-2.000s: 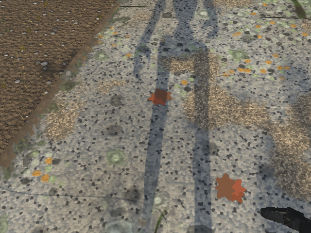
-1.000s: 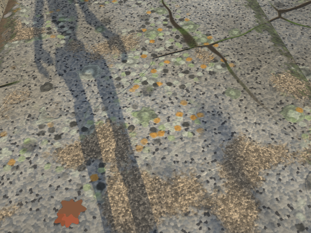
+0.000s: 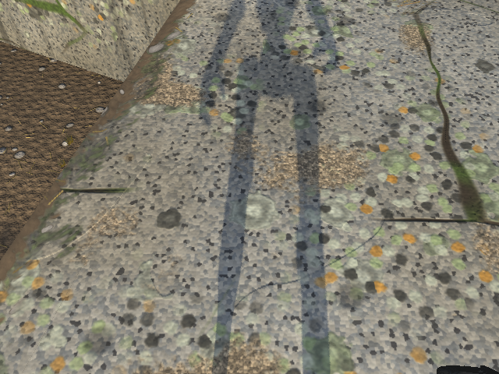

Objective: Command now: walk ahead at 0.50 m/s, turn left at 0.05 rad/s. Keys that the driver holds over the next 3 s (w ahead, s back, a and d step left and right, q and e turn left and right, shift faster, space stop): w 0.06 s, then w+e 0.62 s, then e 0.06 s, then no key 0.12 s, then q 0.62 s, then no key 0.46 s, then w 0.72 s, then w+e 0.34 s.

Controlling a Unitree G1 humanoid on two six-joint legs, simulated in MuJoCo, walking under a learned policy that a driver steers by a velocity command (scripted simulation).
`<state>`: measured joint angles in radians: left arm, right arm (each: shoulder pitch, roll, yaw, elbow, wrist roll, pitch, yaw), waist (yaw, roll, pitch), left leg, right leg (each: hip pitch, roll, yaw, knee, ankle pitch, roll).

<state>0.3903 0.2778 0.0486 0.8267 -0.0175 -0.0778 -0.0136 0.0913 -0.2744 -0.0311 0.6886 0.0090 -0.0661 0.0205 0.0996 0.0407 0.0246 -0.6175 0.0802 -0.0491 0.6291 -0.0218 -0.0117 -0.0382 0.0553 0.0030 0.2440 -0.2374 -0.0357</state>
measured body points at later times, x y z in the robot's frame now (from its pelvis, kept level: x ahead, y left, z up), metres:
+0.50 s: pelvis +0.27 +0.05 +0.00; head +0.28 +0.04 +0.45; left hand +0.47 +0.27 -0.11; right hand +0.25 -0.24 -0.13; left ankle +0.20 +0.14 -0.74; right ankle +0.41 -0.15 -0.69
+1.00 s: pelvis +0.50 -0.05 +0.00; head +0.53 -0.08 +0.45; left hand +0.72 +0.15 -0.10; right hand +0.54 -0.36 -0.12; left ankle +0.69 +0.04 -0.70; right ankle +0.46 -0.12 -0.74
